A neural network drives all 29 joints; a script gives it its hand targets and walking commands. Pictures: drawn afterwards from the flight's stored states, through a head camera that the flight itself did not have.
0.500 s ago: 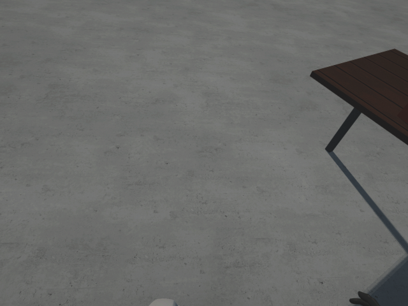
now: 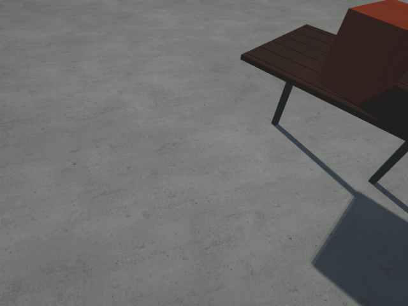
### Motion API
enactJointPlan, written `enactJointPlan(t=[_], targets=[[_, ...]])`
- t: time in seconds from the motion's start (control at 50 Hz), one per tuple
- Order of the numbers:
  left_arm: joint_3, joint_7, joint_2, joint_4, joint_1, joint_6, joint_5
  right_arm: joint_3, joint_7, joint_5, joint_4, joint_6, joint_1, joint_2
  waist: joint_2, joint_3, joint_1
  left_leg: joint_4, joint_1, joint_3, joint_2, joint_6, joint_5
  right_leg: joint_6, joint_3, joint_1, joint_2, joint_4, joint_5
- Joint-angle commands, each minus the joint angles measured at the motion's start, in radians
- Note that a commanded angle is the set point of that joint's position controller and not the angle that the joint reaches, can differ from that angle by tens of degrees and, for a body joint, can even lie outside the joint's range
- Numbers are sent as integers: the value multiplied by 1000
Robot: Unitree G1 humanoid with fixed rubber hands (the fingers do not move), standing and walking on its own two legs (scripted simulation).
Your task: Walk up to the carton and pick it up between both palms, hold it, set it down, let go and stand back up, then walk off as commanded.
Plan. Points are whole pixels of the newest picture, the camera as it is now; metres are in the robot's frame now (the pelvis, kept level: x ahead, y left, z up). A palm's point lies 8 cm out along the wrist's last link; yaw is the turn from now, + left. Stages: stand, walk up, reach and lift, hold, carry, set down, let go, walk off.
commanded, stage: walk up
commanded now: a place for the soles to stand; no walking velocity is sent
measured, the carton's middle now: (375, 51) +1.04 -0.58 +0.09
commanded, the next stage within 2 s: none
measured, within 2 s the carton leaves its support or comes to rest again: neither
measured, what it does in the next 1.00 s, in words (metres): walks ahead, turning right: right foot, then left foot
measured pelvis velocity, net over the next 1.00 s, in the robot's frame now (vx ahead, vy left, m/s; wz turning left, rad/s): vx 0.28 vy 0.00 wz -0.35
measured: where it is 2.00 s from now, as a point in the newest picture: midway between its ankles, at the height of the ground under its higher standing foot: (227, 302)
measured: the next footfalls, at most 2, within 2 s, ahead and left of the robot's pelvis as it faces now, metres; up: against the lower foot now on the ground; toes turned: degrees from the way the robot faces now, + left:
right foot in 0.08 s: +0.03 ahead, -0.13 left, +0.00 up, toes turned -3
left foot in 0.54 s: +0.30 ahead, +0.07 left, +0.00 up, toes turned -10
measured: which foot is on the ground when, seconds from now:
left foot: down 0.00-0.08, up 0.10-0.52, down 0.54-1.00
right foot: up 0.00-0.06, down 0.08-0.58, up 0.60-1.00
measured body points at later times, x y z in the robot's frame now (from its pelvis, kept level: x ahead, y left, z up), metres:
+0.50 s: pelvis +0.11 -0.01 -0.01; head +0.12 -0.04 +0.43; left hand +0.18 +0.31 -0.10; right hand +0.13 -0.35 -0.13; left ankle +0.21 +0.09 -0.71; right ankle -0.01 -0.13 -0.73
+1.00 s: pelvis +0.28 +0.00 +0.01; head +0.30 +0.04 +0.46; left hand +0.43 +0.27 -0.13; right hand +0.27 -0.33 -0.06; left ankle +0.26 +0.08 -0.73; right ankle +0.27 -0.15 -0.66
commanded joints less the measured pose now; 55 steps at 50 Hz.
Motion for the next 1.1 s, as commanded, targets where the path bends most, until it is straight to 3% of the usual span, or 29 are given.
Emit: enactJointPlan(t=[0.0,0.02,0.04,0.06,0.08,0.1,0.12,0.14,0.18,0.2,0.22,0.3,0.42,0.48,0.5,0.52,0.54,0.56,0.58,0.6,0.62,0.64,0.68,0.74,0.78,0.82,0.9,0.98,1.08], targets=[[150,5,171,-39,119,-50,24,-144,1,-65,-120,-13,-188,-372,328,-149,9,-163,133,-144,285,117,-455,-90,-30,38,-83,-333,-107],[157,13,174,-2,218,-54,21,-141,0,-69,-123,0,-213,-366,252,-153,50,-25,35,-101,243,99,-503,-105,-18,159,-66,-424,-58],[170,29,202,38,303,-60,21,-122,1,-66,-132,15,-241,-317,68,-73,96,225,-150,-58,140,65,-528,-113,81,250,-17,-512,-98],[179,49,252,38,294,-61,36,-89,7,-48,-146,28,-252,-239,-204,58,108,517,-379,-15,-3,20,-516,-126,383,193,-93,-686,-362],[172,59,282,-25,157,-69,48,-71,18,-39,-171,34,-280,-209,-230,192,52,676,-557,-128,-88,-22,-387,-177,806,2,-219,-866,-682],[165,65,301,-90,15,-81,45,-76,24,-31,-152,31,-236,-247,-110,254,-21,689,-532,-224,-64,-15,-279,-191,885,-130,-262,-949,-790],[168,66,349,-96,-35,-93,38,-95,24,-27,-129,12,-233,-304,-110,256,-22,665,-470,-282,-56,-5,-267,-219,955,-141,-263,-976,-748],[159,69,319,-81,-38,-103,35,-98,29,-20,-110,1,-216,-325,-69,240,-38,643,-443,-291,-31,-9,-194,-183,842,-86,-207,-917,-589],[146,78,273,-52,-5,-114,21,-95,36,-12,-75,2,-131,-304,-50,141,-55,600,-406,-267,-10,-17,-74,-116,608,60,-102,-797,-337],[148,82,262,-57,22,-121,18,-96,35,-16,-68,4,-110,-296,-65,108,-50,595,-415,-250,-23,-15,-34,-107,568,120,-85,-765,-278],[148,87,248,-55,40,-125,16,-95,34,-18,-64,7,-97,-295,-58,90,-43,588,-420,-240,-28,-16,-8,-103,544,156,-81,-751,-232],[137,95,202,-44,143,-140,17,-90,34,-16,-96,6,-180,-283,-56,83,8,485,-464,-247,-40,-20,-31,-127,578,258,-85,-703,-65],[123,103,194,-24,187,-133,21,-84,22,-18,-135,-18,-253,-272,-134,23,48,277,-480,-225,-100,-6,-199,-202,591,422,-85,-539,441],[113,105,193,-39,109,-126,19,-84,16,-14,-131,-40,-196,-260,-143,-4,2,117,-277,-206,-117,16,-154,-209,530,314,-80,-436,647],[108,105,194,-60,24,-123,11,-89,12,-12,-104,-50,-86,-257,-111,-42,-72,-2,-52,-193,-125,31,-74,-187,446,178,-41,-341,683],[99,103,176,-84,-38,-126,1,-109,2,-18,-60,-63,102,-290,-14,-146,-177,-82,301,-221,-62,66,94,-157,346,-31,-6,-119,642],[77,99,85,-99,-6,-134,1,-140,-10,-31,-22,-71,275,-379,203,-308,-223,-122,601,-452,158,95,-78,-121,236,-241,82,163,317],[69,101,65,-70,81,-128,11,-155,-20,-21,-17,-66,288,-439,254,-327,-176,-217,670,-743,396,77,-240,-95,199,-356,146,273,-120],[82,104,164,-33,140,-113,15,-159,-17,-7,-50,-63,173,-427,148,-279,-120,-334,522,-846,472,66,-533,-77,149,-349,78,305,-94],[93,99,218,13,135,-108,21,-150,-12,-9,-56,-61,74,-393,120,-162,-86,-362,319,-786,450,53,-579,-73,139,-296,23,309,-36],[102,91,220,30,111,-110,18,-131,-13,-17,-65,-66,14,-351,95,-43,-66,-375,192,-676,381,30,-529,-68,120,-281,-11,289,19],[105,81,176,34,106,-109,16,-116,-16,-22,-50,-74,6,-316,88,43,-52,-365,106,-535,314,-1,-390,-59,134,-245,-29,234,79],[103,69,124,46,118,-103,2,-101,-16,-18,-31,-87,36,-296,148,68,-35,-319,86,-335,226,-56,-37,-46,152,-178,-20,146,160],[92,55,90,30,100,-89,5,-94,-12,-5,-40,-83,79,-276,183,-54,-27,-183,258,-180,200,-52,510,-32,96,-186,14,128,205],[86,50,83,9,40,-81,11,-93,-17,5,-48,-74,99,-264,210,-78,-42,-153,334,-132,193,-32,647,-31,62,-233,19,93,225],[81,43,79,-10,-22,-73,16,-95,-25,10,-50,-66,110,-269,216,-47,-57,-159,341,-105,193,-29,672,-29,43,-271,16,67,259],[77,30,84,-42,-94,-62,22,-95,-35,6,-59,-52,83,-275,202,41,-61,-190,291,-80,185,-2,583,-21,25,-291,13,-14,296],[77,19,90,-73,-133,-59,36,-96,-44,0,-63,-41,66,-290,195,72,-59,-167,324,-89,219,54,564,-12,9,-306,5,-101,274],[86,12,105,-103,-141,-57,60,-98,-55,-3,-64,-32,54,-324,191,21,-38,-74,393,-88,264,89,587,-44,-37,-248,-15,-275,233]])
